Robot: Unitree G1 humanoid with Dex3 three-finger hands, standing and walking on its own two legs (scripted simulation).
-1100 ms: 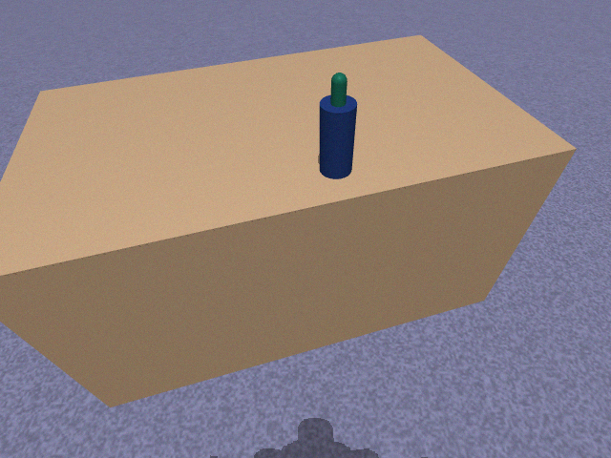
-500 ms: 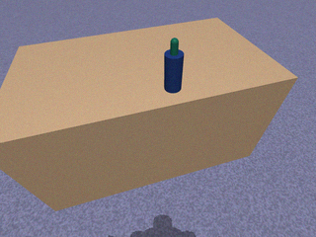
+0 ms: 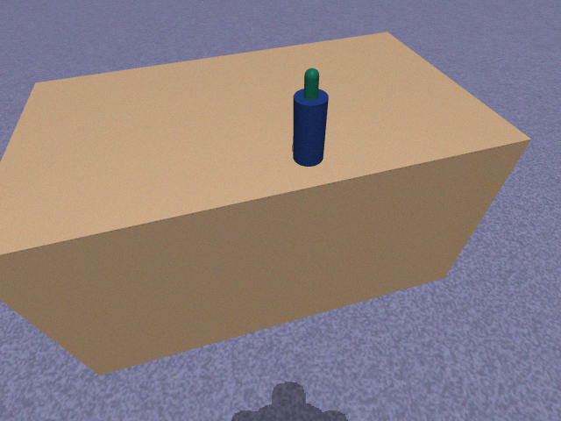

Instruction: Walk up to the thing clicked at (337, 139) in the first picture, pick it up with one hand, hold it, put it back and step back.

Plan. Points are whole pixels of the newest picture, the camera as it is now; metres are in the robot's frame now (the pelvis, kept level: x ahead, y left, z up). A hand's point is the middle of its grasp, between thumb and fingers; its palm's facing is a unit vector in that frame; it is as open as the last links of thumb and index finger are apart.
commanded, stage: stand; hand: right
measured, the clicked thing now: (309, 117) +0.75 -0.04 +0.03
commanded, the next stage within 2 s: walk up in 0.02 s
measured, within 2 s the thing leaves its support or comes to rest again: neither
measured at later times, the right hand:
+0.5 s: hand out of the picture +0.16 -0.20 -0.15, palm faces -0.13 +0.90 -0.41, open 7.4 cm
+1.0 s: hand (407, 303) +0.39 -0.23 -0.17, palm faces -0.29 +0.87 -0.40, open 7.4 cm
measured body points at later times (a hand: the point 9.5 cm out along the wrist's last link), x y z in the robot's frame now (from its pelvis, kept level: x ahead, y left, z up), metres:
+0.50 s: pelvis +0.10 +0.08 -0.02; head +0.10 +0.10 +0.43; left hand +0.11 +0.41 -0.15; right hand +0.16 -0.24 -0.12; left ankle +0.12 +0.19 -0.75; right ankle +0.10 -0.06 -0.68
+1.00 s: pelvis +0.23 +0.02 -0.02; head +0.27 +0.01 +0.42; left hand +0.25 +0.32 -0.13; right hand +0.40 -0.27 -0.14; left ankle +0.18 +0.14 -0.71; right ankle +0.31 -0.08 -0.75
